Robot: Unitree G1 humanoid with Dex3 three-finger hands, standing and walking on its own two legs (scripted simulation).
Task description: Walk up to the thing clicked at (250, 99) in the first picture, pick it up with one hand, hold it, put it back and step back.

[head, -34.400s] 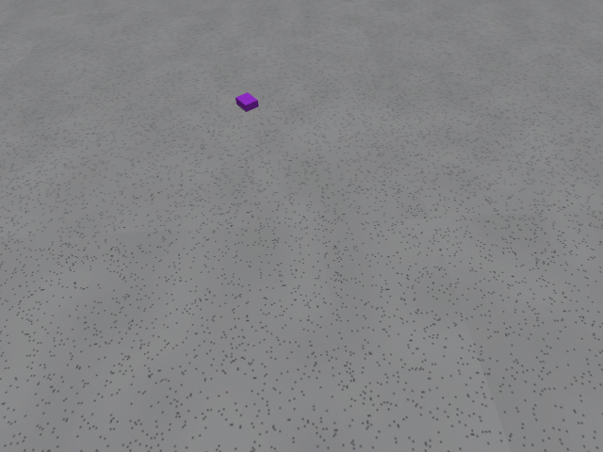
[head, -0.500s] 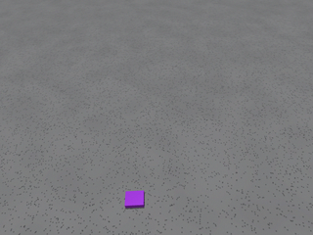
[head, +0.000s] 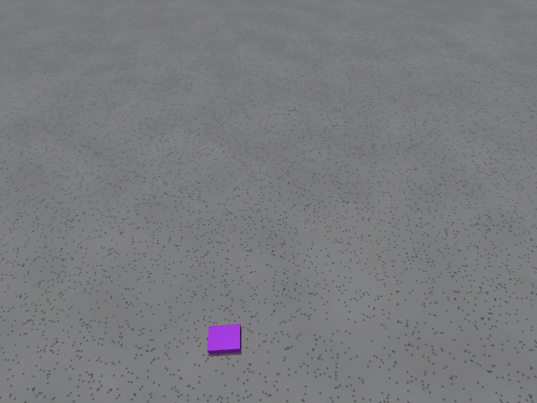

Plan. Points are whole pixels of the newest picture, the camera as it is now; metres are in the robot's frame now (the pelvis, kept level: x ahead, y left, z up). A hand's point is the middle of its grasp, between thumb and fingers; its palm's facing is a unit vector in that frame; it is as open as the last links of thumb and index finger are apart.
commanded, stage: stand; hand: left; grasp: from above
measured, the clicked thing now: (224, 339) +0.46 +0.23 -0.76
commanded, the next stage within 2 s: step back in 1.26 s
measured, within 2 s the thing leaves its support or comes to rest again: neither
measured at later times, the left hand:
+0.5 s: hand out of the picture +0.08 +0.25 -0.16, palm faces +0.02 -0.94 -0.34, open 7.4 cm
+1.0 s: hand out of the picture +0.08 +0.25 -0.16, palm faces +0.01 -0.94 -0.34, open 7.4 cm
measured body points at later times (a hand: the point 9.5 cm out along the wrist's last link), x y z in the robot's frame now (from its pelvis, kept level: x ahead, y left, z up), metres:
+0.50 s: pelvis +0.01 +0.00 +0.00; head +0.01 -0.01 +0.45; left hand +0.08 +0.30 -0.13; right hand +0.08 -0.29 -0.14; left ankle +0.01 +0.14 -0.75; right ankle +0.00 -0.14 -0.75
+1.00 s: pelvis +0.01 +0.00 +0.00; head +0.01 -0.01 +0.45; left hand +0.08 +0.30 -0.13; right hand +0.08 -0.30 -0.14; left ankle +0.01 +0.14 -0.75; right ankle +0.00 -0.14 -0.75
